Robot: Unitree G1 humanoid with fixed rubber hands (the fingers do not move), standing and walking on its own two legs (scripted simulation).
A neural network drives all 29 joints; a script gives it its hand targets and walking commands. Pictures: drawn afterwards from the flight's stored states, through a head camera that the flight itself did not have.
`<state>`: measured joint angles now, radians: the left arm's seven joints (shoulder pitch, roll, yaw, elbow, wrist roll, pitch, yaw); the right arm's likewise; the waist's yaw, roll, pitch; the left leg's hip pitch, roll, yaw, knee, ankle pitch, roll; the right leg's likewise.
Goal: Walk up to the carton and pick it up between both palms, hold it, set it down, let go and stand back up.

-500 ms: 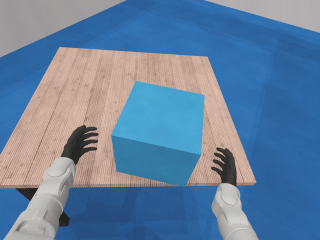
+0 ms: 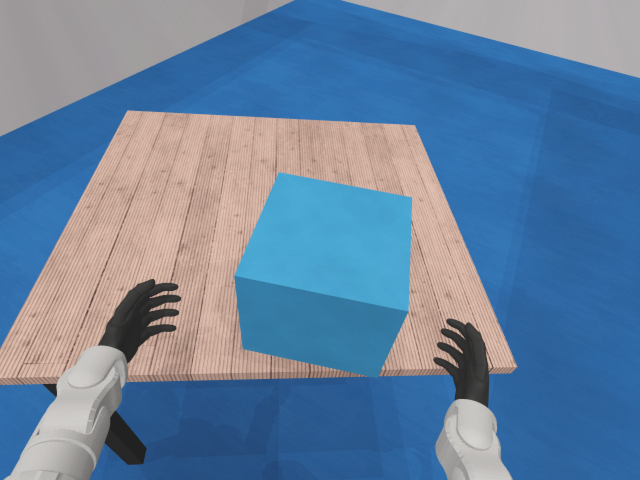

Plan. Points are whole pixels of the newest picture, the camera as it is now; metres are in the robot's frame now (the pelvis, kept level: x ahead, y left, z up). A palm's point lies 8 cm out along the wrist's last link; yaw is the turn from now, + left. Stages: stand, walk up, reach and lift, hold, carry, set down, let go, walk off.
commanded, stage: set down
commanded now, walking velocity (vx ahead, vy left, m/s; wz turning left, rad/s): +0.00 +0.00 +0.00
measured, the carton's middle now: (327, 273) +0.46 -0.03 -0.03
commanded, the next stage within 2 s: none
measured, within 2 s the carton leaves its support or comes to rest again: neither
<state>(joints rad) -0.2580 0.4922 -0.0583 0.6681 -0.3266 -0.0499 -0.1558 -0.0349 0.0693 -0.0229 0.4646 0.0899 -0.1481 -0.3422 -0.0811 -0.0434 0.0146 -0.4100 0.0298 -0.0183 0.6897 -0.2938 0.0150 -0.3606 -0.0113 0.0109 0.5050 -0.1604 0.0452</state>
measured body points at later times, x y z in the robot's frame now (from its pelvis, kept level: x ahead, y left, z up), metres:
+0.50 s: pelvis +0.02 +0.00 +0.00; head +0.03 +0.03 +0.45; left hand +0.30 +0.26 -0.01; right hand +0.22 -0.19 +0.00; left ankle +0.04 +0.10 -0.72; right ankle +0.07 -0.17 -0.72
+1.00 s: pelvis +0.04 +0.00 +0.01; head +0.05 +0.02 +0.46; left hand +0.28 +0.24 -0.02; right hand +0.20 -0.21 -0.01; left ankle +0.04 +0.10 -0.72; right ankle +0.07 -0.17 -0.72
